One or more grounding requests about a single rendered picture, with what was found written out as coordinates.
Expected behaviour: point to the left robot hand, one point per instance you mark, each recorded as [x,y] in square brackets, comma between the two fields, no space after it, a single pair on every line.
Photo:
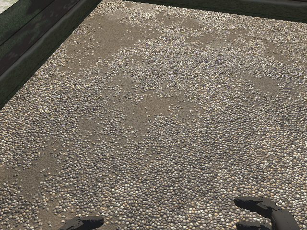
[85,223]

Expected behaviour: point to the right robot hand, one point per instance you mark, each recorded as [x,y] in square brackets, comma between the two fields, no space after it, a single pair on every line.
[280,219]

